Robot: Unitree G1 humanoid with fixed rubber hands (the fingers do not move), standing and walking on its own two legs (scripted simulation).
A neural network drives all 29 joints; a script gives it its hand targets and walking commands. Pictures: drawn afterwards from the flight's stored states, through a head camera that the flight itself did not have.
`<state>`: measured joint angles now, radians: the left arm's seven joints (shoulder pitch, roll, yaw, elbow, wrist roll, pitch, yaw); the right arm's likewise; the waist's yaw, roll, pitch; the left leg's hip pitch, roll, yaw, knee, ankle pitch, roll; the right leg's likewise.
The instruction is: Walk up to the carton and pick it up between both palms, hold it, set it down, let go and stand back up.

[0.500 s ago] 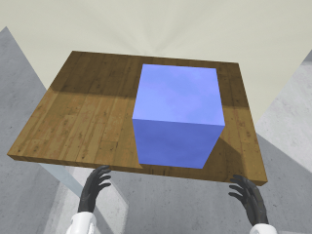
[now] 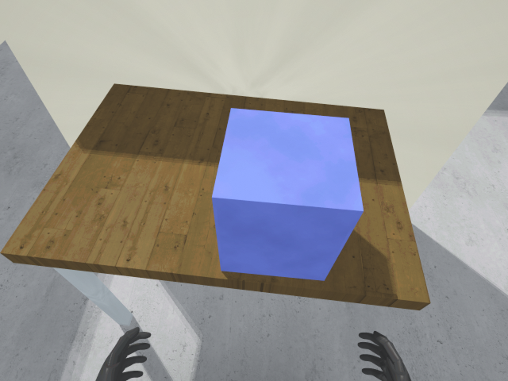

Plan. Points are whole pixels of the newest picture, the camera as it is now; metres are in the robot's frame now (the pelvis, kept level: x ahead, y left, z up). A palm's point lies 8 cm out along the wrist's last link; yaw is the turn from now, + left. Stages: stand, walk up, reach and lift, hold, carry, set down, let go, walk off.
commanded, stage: let go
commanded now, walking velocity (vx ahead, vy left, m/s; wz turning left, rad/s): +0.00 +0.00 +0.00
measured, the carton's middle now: (280, 199) +0.42 -0.04 +0.00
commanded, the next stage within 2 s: stand in 0.68 s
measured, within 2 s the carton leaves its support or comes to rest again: neither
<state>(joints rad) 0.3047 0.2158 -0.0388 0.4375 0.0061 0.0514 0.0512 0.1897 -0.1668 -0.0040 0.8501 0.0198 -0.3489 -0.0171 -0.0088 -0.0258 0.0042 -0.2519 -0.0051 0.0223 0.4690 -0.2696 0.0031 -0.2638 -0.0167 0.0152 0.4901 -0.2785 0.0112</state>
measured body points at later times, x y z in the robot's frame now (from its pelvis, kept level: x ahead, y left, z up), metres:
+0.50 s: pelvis +0.00 -0.01 +0.00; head +0.01 +0.00 +0.45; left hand +0.15 +0.22 -0.09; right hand +0.16 -0.24 -0.10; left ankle -0.02 +0.11 -0.74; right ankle -0.02 -0.13 -0.74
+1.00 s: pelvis -0.02 -0.01 +0.00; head -0.02 +0.00 +0.45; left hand +0.01 +0.24 -0.13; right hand +0.04 -0.26 -0.14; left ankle -0.02 +0.11 -0.74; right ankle -0.02 -0.13 -0.74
